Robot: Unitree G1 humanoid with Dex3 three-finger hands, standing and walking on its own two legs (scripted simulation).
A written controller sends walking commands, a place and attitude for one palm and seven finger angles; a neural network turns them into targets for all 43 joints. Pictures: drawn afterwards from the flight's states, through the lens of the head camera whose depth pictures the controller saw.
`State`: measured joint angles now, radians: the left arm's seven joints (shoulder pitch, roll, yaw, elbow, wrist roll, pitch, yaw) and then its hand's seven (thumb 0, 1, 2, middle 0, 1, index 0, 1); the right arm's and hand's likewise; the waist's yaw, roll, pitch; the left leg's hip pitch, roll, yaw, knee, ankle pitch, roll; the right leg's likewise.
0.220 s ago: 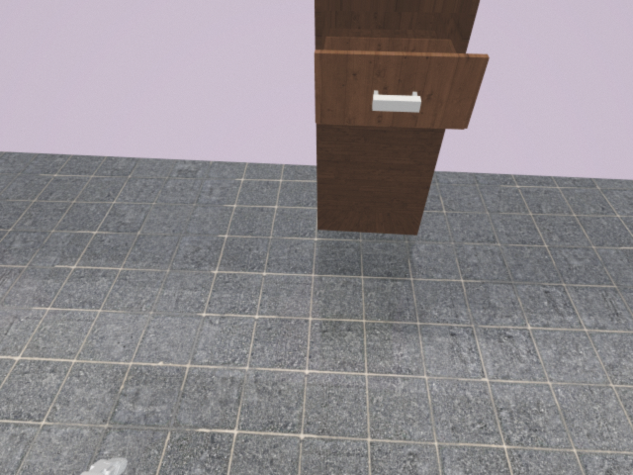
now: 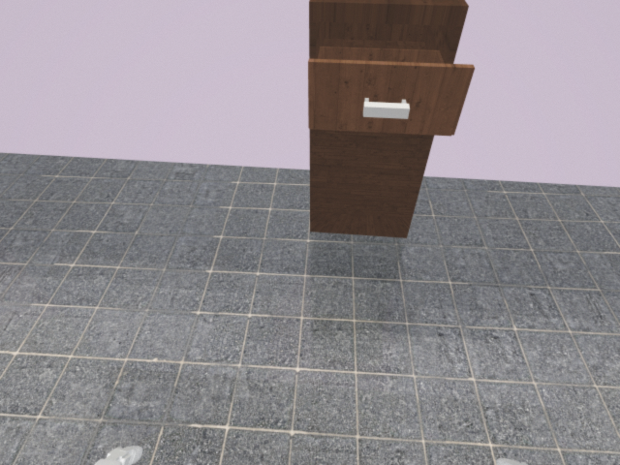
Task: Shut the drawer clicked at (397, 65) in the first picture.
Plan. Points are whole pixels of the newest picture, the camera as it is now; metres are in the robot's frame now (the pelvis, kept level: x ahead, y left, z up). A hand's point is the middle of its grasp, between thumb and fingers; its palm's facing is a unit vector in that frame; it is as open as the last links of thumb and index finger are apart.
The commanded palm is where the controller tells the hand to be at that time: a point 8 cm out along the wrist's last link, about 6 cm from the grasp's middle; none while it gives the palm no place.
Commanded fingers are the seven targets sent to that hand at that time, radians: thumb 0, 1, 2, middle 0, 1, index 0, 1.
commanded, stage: stand and wait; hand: left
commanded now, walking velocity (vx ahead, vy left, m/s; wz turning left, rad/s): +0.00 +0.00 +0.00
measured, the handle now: (385, 106) +0.92 -0.13 +0.02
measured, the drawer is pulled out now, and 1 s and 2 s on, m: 0.28 0.28 0.28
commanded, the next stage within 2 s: look at it before walking up in 0.72 s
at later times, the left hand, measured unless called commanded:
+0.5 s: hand out of the picture +0.05 +0.25 -0.15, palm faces -0.02 -0.94 -0.35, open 7.4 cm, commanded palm none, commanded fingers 0.00 0.90 0.90 -0.20 -0.30 -0.20 -0.30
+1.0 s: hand out of the picture +0.06 +0.25 -0.15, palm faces -0.03 -0.94 -0.33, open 7.4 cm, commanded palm none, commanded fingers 0.00 0.90 0.90 -0.20 -0.30 -0.20 -0.30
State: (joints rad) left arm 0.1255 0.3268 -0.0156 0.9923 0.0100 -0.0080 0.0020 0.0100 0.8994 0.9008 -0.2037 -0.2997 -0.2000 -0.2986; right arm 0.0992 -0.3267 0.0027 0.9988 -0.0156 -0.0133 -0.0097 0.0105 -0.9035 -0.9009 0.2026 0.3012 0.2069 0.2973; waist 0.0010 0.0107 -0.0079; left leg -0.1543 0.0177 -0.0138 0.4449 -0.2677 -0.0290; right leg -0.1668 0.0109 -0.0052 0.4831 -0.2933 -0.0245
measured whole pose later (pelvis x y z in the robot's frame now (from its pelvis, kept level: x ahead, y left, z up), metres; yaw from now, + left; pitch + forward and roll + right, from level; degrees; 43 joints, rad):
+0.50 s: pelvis -0.01 +0.00 +0.00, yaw +0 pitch -2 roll +0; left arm 0.16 0.34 0.00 1.09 0.01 0.00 0.00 0.01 0.90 0.90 -0.20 -0.30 -0.20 -0.30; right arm 0.16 -0.34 0.00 1.10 -0.01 -0.01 -0.01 0.01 -0.90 -0.90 0.20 0.30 0.21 0.30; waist 0.00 0.01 0.02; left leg -0.15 0.03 -0.02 0.39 -0.22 -0.03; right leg -0.15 0.02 -0.01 0.41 -0.23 -0.03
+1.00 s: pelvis -0.01 +0.00 +0.01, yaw +0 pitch -1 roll +0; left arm 0.14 0.34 -0.01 1.08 0.01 -0.01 0.00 0.01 0.90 0.90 -0.20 -0.30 -0.20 -0.30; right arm 0.14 -0.33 0.00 1.10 -0.01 -0.02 -0.01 0.01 -0.90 -0.90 0.20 0.30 0.21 0.30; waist 0.00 0.00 0.02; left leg -0.14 0.02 -0.01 0.37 -0.21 -0.03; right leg -0.15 0.01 0.00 0.39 -0.22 -0.02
